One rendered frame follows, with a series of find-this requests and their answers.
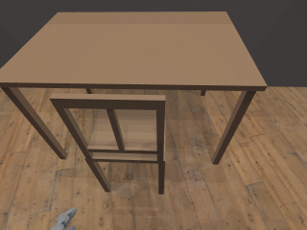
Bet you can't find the chair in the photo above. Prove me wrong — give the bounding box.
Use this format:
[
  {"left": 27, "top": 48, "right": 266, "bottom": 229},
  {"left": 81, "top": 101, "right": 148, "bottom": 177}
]
[{"left": 49, "top": 93, "right": 166, "bottom": 195}]

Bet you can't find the table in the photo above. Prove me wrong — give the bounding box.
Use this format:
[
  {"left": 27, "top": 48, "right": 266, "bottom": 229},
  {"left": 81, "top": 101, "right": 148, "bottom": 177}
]
[{"left": 0, "top": 11, "right": 268, "bottom": 165}]

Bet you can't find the left robot hand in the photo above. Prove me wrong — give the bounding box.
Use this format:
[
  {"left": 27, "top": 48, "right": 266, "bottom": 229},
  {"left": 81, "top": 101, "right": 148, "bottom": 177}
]
[{"left": 50, "top": 207, "right": 77, "bottom": 230}]

